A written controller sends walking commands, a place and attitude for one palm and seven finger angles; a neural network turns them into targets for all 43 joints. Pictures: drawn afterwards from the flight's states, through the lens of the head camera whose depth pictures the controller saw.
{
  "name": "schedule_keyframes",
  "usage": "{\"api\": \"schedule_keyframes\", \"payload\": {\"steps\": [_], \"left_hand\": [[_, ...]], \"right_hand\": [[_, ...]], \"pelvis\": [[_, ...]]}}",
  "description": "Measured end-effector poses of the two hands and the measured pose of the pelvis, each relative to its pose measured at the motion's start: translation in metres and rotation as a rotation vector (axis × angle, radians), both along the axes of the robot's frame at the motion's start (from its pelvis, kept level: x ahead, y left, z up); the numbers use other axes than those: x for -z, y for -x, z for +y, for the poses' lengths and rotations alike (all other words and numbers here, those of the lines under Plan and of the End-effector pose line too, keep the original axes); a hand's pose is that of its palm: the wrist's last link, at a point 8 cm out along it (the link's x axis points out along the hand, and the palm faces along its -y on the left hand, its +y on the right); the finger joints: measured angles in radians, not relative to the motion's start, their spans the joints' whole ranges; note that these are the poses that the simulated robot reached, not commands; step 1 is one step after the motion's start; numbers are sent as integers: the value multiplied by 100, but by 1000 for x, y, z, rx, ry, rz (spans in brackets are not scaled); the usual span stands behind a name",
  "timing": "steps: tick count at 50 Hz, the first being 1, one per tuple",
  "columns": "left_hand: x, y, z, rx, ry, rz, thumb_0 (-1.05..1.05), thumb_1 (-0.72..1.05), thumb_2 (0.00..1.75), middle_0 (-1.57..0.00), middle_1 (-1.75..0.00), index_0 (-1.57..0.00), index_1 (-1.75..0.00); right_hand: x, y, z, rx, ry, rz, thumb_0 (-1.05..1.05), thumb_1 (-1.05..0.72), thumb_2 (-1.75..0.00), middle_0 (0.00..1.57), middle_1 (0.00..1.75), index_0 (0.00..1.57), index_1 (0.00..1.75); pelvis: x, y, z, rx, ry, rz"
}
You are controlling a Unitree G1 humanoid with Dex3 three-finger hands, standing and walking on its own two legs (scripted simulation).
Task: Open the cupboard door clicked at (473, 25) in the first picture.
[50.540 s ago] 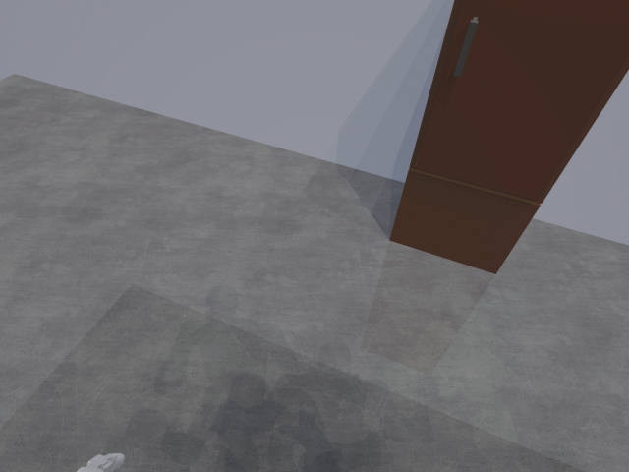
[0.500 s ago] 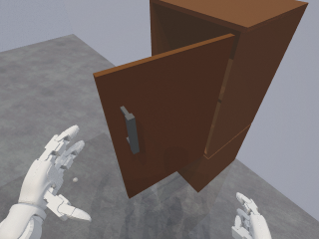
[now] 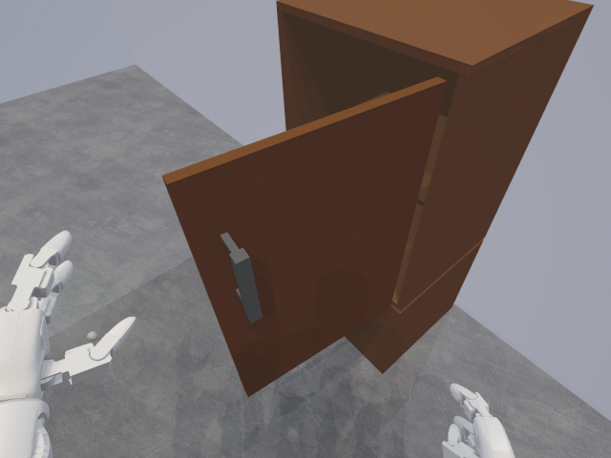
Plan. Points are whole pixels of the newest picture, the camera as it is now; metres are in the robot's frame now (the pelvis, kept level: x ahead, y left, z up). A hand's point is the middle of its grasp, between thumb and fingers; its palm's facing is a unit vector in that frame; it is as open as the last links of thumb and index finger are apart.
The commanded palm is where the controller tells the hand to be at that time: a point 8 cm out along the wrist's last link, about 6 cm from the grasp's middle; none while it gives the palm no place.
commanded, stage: draw the hand back to the body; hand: left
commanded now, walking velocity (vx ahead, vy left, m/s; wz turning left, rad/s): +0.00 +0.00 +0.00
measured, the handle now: (241, 279) +0.32 +0.13 +0.08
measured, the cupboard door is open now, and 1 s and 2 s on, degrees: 83 83 83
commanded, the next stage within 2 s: step back with the hand held close in 0.56 s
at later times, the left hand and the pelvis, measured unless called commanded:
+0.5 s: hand (87, 334) +0.19 +0.25 +0.14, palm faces +0.44 -0.80 -0.40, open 7.5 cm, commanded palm +0.14 +0.29 +0.16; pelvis +0.00 -0.01 +0.00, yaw +0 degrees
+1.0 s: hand (63, 364) +0.16 +0.25 +0.14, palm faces +0.32 -0.80 -0.51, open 7.4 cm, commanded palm +0.10 +0.30 +0.17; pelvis -0.05 +0.00 +0.00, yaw -2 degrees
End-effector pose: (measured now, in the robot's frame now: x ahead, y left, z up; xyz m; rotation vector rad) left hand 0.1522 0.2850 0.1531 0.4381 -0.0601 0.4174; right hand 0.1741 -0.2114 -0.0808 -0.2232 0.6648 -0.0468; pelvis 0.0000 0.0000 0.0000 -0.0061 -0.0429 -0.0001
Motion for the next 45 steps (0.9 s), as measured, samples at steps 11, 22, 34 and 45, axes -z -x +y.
{"api": "schedule_keyframes", "payload": {"steps": [11,22,34,45], "left_hand": [[-17,-3,7,-38,-47,-33,1,67,80,-20,-30,-20,-30],[-9,2,0,-42,-14,-15,2,86,88,-21,-30,-20,-30],[-17,15,-3,-35,-33,-52,2,89,89,-21,-30,-21,-30],[-23,20,2,53,-120,-28,2,89,89,-21,-30,-20,-30]], "right_hand": [[-3,-13,-10,10,0,9,1,-90,-90,20,30,20,30],[-1,-5,-19,22,-1,26,1,-90,-90,20,30,20,30],[-2,12,-24,38,-4,17,2,-90,-90,20,30,20,30],[-5,36,-31,109,18,50,1,-90,-90,20,30,20,30]], "pelvis": [[-2,-8,-6,3,1,-1],[-2,-1,-13,4,-1,-8],[-3,10,-16,5,1,-31],[-3,34,-5,18,12,35]]}}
